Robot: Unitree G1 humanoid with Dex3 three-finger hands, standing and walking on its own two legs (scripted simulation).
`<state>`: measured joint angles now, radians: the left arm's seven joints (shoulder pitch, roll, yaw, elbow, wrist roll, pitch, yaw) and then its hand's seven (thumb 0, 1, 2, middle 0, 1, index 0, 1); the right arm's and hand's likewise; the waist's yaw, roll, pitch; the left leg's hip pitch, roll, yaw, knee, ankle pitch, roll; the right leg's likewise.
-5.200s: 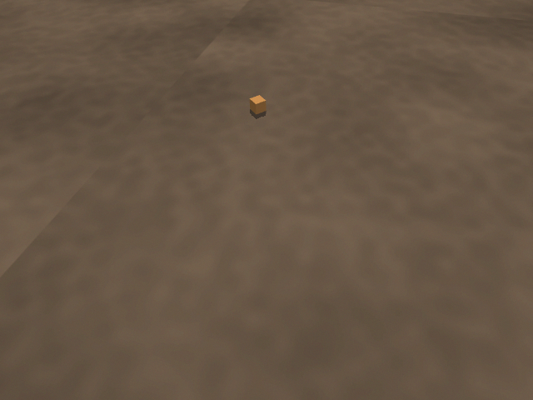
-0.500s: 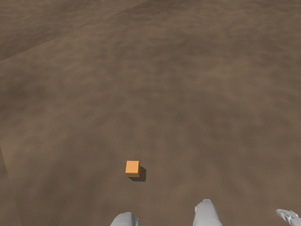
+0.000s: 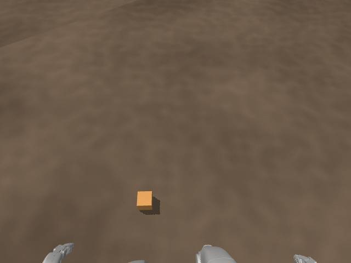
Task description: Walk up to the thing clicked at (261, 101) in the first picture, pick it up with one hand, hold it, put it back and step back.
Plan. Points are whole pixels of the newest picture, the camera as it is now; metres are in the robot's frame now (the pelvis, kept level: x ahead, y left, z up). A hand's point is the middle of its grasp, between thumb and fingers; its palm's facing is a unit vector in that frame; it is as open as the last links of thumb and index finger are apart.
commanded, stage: walk up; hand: left
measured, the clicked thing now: (145, 200) +0.48 +0.15 -0.71
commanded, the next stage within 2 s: none
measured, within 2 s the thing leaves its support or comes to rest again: neither
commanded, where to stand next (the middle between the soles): +0.10 -0.06 m, yaw -2 degrees
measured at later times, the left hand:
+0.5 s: hand out of the picture +0.11 +0.21 -0.12, palm faces -0.07 -0.93 -0.36, open 7.4 cm
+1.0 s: hand out of the picture +0.12 +0.21 -0.12, palm faces -0.07 -0.94 -0.33, open 7.4 cm
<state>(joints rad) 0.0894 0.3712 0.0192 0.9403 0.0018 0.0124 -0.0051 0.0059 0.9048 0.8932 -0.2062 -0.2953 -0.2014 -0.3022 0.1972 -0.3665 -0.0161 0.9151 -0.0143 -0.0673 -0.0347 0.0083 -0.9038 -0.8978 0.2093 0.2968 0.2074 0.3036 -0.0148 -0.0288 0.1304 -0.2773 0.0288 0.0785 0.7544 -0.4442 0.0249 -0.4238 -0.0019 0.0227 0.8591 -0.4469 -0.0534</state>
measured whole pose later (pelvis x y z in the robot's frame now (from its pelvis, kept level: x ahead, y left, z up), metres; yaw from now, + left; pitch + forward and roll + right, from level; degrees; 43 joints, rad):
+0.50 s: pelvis +0.00 -0.04 +0.03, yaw -2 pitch -2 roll +1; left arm 0.05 0.33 0.00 1.14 0.01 -0.02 -0.02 0.01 0.91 0.89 -0.20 -0.30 -0.20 -0.30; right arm 0.10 -0.38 -0.01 1.13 -0.01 -0.01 0.01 0.01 -0.91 -0.90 0.20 0.30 0.20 0.30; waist -0.01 0.03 0.07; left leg -0.12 0.06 0.11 0.42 -0.26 -0.04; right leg -0.25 -0.01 0.02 0.47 -0.19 0.00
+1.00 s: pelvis +0.01 -0.03 +0.03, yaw -3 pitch -2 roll +1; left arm 0.05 0.34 0.01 1.16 0.01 0.00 -0.01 0.00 0.91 0.89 -0.20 -0.29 -0.20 -0.30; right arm 0.09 -0.35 -0.02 1.14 -0.02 -0.01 0.01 0.01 -0.91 -0.90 0.21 0.30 0.20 0.30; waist -0.01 -0.01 0.06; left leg -0.05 0.05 0.13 0.35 -0.26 -0.02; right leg -0.19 -0.02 0.04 0.41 -0.17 0.02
